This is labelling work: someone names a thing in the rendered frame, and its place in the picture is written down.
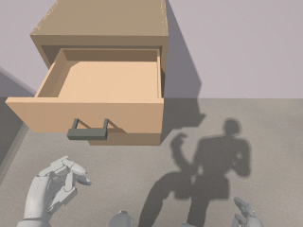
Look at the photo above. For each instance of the robot right hand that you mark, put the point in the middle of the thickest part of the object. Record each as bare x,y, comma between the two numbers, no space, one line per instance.
248,212

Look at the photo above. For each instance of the robot left hand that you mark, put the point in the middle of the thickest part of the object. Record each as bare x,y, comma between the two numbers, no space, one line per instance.
40,203

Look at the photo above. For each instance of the cabinet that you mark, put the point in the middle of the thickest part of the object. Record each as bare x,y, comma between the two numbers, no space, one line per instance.
107,24

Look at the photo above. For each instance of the handle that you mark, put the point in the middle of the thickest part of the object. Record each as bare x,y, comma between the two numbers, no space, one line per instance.
75,134

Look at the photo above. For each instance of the left robot thigh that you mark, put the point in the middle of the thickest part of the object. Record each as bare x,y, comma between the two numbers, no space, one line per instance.
121,220

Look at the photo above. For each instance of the drawer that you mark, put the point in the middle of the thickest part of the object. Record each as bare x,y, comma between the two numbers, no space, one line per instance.
122,85

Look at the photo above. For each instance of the left robot shin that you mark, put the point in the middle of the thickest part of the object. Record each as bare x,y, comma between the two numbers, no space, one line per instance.
123,212

